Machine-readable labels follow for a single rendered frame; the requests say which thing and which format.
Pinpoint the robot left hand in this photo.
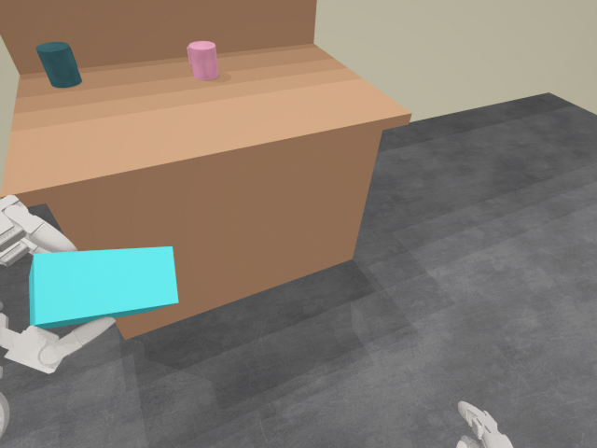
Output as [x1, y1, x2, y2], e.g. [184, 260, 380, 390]
[0, 195, 116, 374]

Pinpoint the robot right hand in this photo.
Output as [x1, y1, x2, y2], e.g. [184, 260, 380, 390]
[456, 401, 513, 448]

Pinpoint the sponge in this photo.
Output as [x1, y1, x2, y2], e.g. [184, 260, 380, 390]
[29, 246, 178, 329]

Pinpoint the table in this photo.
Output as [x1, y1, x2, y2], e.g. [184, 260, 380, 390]
[0, 0, 412, 340]

